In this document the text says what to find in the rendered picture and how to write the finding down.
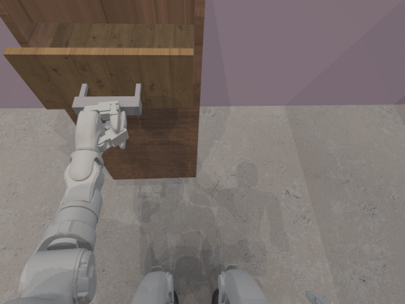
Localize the robot left thigh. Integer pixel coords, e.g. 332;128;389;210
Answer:
130;271;174;304

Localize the left robot hand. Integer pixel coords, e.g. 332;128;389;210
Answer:
75;101;129;157

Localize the left robot upper arm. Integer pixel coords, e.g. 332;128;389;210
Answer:
3;248;97;304

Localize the handle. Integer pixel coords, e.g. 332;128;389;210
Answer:
72;84;142;116

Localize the robot right thigh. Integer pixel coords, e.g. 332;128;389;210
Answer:
218;269;270;304

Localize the robot thigh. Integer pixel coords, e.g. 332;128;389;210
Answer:
218;269;270;304
130;271;174;304

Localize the right robot hand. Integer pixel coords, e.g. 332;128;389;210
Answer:
306;290;333;304

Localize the left robot forearm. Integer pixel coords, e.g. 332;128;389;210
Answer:
18;149;104;298

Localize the cabinet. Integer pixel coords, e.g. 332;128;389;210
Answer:
0;0;205;180

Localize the drawer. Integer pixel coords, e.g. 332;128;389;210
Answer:
3;23;194;110

